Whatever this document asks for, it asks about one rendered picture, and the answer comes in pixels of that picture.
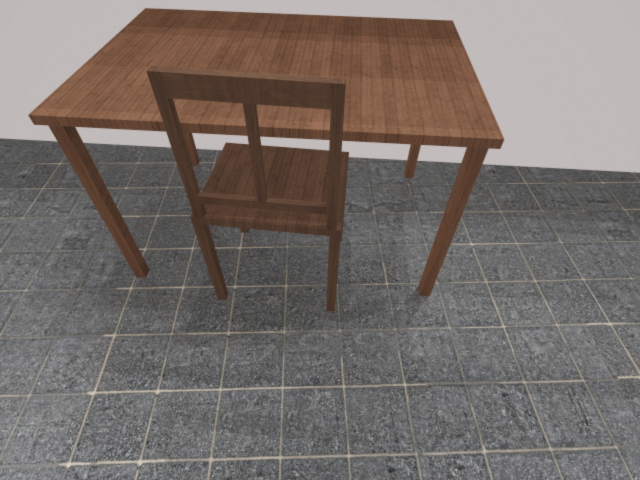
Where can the table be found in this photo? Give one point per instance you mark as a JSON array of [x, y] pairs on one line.
[[408, 81]]

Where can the chair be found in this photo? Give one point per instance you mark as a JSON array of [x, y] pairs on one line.
[[253, 186]]

